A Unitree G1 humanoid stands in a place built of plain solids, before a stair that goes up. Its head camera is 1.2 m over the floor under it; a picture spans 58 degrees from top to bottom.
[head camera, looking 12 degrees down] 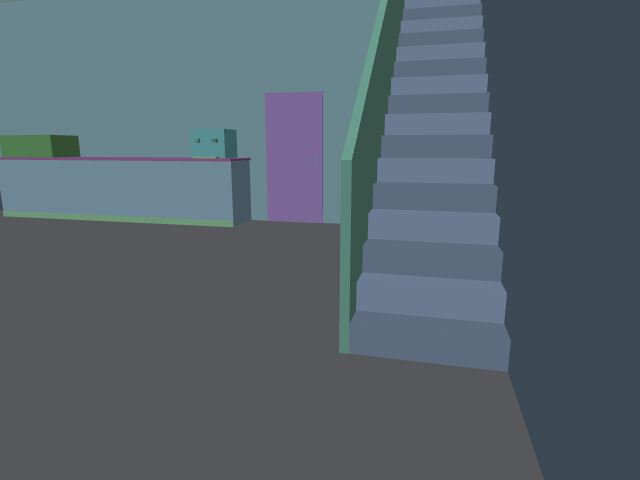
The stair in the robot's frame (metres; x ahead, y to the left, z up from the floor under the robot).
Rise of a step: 0.19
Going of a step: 0.23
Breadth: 0.88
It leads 14 degrees to the right of straight ahead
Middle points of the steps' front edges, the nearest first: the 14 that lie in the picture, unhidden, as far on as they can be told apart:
2.28 -0.60 0.19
2.50 -0.66 0.37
2.73 -0.71 0.56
2.95 -0.77 0.75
3.18 -0.83 0.93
3.40 -0.89 1.12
3.63 -0.94 1.31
3.86 -1.00 1.49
4.08 -1.06 1.68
4.31 -1.11 1.87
4.53 -1.17 2.05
4.76 -1.23 2.24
4.99 -1.29 2.43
5.21 -1.34 2.61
